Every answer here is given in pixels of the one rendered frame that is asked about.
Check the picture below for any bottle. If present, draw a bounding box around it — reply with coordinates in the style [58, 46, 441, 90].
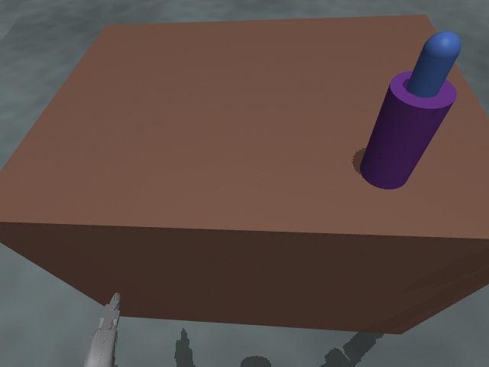
[360, 31, 461, 190]

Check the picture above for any left robot hand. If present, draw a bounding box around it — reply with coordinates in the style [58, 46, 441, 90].
[83, 293, 121, 367]

